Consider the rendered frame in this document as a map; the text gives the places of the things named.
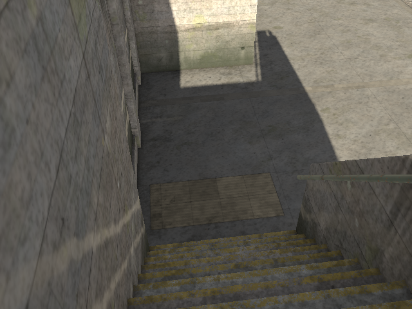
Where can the stairs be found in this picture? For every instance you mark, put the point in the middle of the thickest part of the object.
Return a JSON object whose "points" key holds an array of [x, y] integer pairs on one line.
{"points": [[276, 270]]}

